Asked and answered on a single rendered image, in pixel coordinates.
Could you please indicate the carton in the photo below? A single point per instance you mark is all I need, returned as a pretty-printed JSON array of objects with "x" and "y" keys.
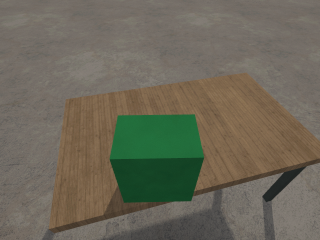
[{"x": 156, "y": 158}]

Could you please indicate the table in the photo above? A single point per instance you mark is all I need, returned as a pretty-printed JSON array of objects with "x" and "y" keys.
[{"x": 245, "y": 135}]

